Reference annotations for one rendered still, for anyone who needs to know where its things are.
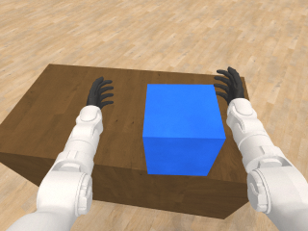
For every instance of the right robot hand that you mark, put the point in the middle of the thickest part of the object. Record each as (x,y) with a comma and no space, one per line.
(234,88)

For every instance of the robot right upper arm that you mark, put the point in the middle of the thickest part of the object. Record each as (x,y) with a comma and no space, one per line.
(282,194)

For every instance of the robot left forearm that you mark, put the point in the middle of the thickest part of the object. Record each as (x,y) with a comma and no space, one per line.
(81,145)

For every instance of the carton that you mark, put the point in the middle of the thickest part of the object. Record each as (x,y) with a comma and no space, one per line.
(182,129)

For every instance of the robot left upper arm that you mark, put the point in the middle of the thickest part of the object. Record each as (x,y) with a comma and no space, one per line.
(63,197)

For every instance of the left robot hand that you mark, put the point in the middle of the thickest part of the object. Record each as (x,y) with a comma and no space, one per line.
(95,97)

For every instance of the robot right forearm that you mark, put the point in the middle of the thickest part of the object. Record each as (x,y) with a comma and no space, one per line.
(253,141)

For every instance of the pedestal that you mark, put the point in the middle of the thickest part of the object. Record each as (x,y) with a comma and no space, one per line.
(37,129)

